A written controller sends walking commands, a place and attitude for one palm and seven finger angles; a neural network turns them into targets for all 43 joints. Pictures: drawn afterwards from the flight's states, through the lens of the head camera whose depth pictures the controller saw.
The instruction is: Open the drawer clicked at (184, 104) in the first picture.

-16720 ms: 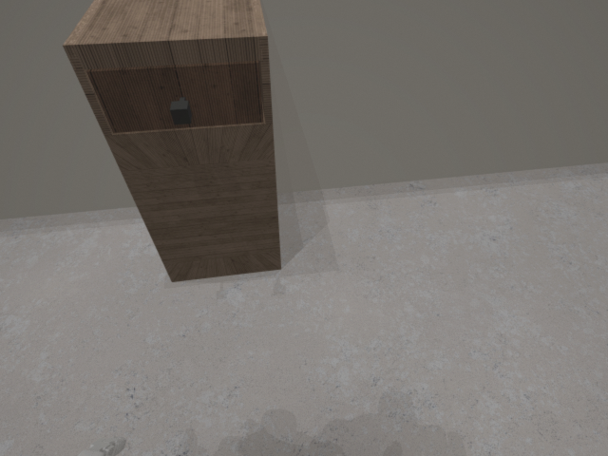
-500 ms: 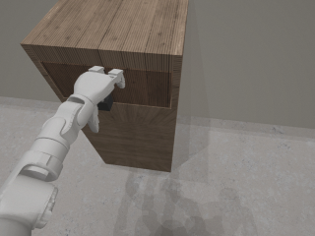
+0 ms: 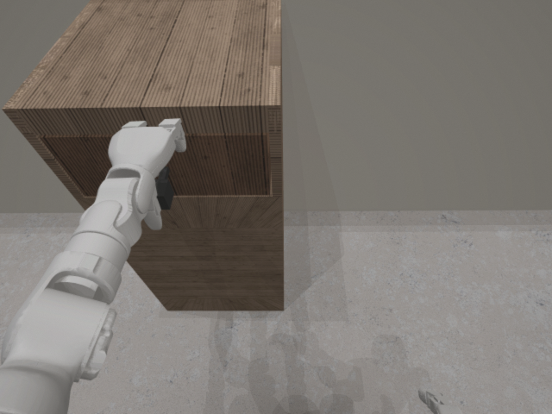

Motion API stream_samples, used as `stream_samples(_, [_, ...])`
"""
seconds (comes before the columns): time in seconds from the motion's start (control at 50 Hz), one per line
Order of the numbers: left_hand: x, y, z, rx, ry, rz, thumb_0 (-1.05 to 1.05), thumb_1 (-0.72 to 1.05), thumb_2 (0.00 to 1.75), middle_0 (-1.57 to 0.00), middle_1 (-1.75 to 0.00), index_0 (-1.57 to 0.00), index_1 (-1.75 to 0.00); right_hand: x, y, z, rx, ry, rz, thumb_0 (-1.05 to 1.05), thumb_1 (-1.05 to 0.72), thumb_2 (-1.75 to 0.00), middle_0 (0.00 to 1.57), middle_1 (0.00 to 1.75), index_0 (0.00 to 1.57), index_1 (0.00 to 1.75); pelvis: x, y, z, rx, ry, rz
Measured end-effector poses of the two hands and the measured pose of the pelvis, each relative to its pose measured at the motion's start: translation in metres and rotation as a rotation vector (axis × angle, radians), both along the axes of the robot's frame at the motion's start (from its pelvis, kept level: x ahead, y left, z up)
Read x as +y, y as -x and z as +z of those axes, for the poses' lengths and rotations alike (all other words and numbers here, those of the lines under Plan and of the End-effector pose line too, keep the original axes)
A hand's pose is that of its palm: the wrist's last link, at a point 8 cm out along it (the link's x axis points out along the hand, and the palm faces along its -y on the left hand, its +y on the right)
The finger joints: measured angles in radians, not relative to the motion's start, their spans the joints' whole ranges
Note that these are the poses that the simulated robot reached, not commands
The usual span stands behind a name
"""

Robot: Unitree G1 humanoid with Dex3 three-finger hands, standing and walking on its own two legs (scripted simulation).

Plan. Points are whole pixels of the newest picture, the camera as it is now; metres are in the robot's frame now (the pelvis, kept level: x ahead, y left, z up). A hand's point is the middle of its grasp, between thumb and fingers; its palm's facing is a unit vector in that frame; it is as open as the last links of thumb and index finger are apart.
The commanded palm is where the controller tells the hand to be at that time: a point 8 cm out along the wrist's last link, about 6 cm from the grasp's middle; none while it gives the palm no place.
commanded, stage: move the hooked fingers above the handle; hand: left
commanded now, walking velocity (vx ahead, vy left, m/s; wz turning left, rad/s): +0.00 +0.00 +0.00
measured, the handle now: (160, 185) +0.50 +0.20 +0.01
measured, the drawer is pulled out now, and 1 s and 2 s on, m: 0.00 0.00 0.00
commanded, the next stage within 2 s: lift the fingers back up to retry in 0.14 s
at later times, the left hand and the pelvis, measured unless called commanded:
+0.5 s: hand (161, 175) +0.47 +0.17 +0.07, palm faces +0.07 -0.07 -1.00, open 13.7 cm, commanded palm +0.44 +0.22 +0.13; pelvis +0.03 +0.02 -0.01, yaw +1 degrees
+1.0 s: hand (133, 191) +0.45 +0.22 +0.06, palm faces -0.11 -0.04 -0.99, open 13.8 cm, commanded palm +0.44 +0.22 +0.13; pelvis +0.02 +0.01 +0.00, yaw +3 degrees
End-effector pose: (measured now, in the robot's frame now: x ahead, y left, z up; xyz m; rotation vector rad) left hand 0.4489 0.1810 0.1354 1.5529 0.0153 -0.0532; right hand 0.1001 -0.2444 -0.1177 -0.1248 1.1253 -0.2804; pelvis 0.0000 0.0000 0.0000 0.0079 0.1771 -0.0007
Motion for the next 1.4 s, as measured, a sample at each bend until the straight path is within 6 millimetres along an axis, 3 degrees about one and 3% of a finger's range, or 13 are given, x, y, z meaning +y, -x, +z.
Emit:
stream_samples(0.12, [0.054,0.007,-0.010,0.049,-0.032,0.102,0.00,-0.49,0.30,-0.34,-1.21,-0.34,-1.21,-0.022,0.018,0.002,0.055,0.064,0.006,0.01,-0.91,-0.90,0.20,0.30,0.20,0.30,-0.001,-0.003,-0.002,0.018,0.004,0.014])
stream_samples(0.18, [0.063,0.015,-0.018,0.078,-0.035,0.073,0.00,-0.49,0.30,-0.33,-1.21,-0.33,-1.20,-0.029,0.026,0.001,0.110,0.082,0.024,0.01,-0.91,-0.90,0.20,0.30,0.20,0.30,0.001,-0.007,-0.002,0.021,0.010,0.035])
stream_samples(0.26, [0.042,0.018,-0.023,0.074,0.010,-0.067,-0.01,-0.49,0.30,-0.32,-1.21,-0.33,-1.20,-0.030,0.029,-0.001,0.166,0.090,0.046,0.01,-0.91,-0.90,0.20,0.30,0.20,0.30,0.006,-0.015,-0.003,0.021,0.017,0.062])
stream_samples(0.34, [0.011,0.007,-0.017,-0.016,0.059,-0.190,-0.01,-0.49,0.30,-0.32,-1.20,-0.33,-1.20,-0.022,0.022,-0.005,0.165,0.070,0.044,0.01,-0.91,-0.90,0.20,0.30,0.20,0.30,0.012,-0.021,-0.005,0.034,0.019,0.061])
stream_samples(0.44, [0.005,0.001,-0.014,-0.110,0.068,-0.166,0.00,-0.49,0.30,-0.45,-1.26,-0.32,-1.20,-0.001,0.006,-0.015,0.141,0.002,0.059,0.01,-0.91,-0.90,0.20,0.30,0.20,0.30,0.018,-0.026,-0.007,0.052,0.017,0.035])
stream_samples(0.54, [-0.001,0.001,-0.011,-0.117,0.044,-0.097,0.00,-0.49,0.30,-0.45,-1.25,-0.36,-1.24,0.023,-0.013,-0.019,0.093,-0.075,0.066,0.01,-0.91,-0.90,0.20,0.30,0.20,0.30,0.020,-0.025,-0.005,0.041,0.014,0.015])
stream_samples(0.68, [0.007,0.000,-0.004,-0.052,0.009,0.005,0.00,-0.49,0.30,-0.38,-1.22,-0.38,-1.26,0.033,-0.029,-0.008,0.016,-0.090,0.066,0.01,-0.91,-0.90,0.20,0.30,0.20,0.30,0.015,-0.021,-0.001,0.010,0.008,0.009])
stream_samples(0.88, [0.054,0.009,-0.013,0.067,-0.006,0.059,0.00,-0.49,0.30,-0.33,-1.21,-0.34,-1.21,-0.007,-0.013,0.005,0.044,0.035,0.064,0.01,-0.91,-0.90,0.20,0.30,0.20,0.30,0.008,-0.018,0.000,0.002,0.011,0.032])
stream_samples(1.02, [0.038,0.013,-0.020,0.043,0.038,-0.103,0.00,-0.49,0.30,-0.32,-1.20,-0.33,-1.20,-0.023,0.004,0.001,0.130,0.080,0.061,0.01,-0.91,-0.90,0.20,0.30,0.20,0.30,0.011,-0.022,-0.003,0.021,0.018,0.052])
stream_samples(1.12, [0.024,0.002,-0.010,-0.062,0.066,-0.135,0.00,-0.49,0.30,-0.34,-1.22,-0.33,-1.20,-0.015,0.007,-0.007,0.147,0.039,0.045,0.01,-0.91,-0.90,0.20,0.30,0.20,0.30,0.015,-0.026,-0.005,0.043,0.017,0.040])
stream_samples(1.24, [0.018,0.001,-0.007,-0.097,0.049,-0.074,0.00,-0.49,0.30,-0.40,-1.26,-0.35,-1.23,0.008,0.002,-0.019,0.138,-0.053,0.047,0.01,-0.91,-0.90,0.20,0.30,0.20,0.30,0.017,-0.028,-0.005,0.044,0.013,0.014])
stream_samples(1.4, [0.037,0.001,-0.005,-0.017,0.007,0.053,0.00,-0.49,0.30,-0.35,-1.23,-0.36,-1.24,0.020,-0.014,-0.010,0.064,-0.077,0.048,0.01,-0.91,-0.90,0.20,0.30,0.20,0.30,0.010,-0.024,-0.001,0.018,0.007,0.008])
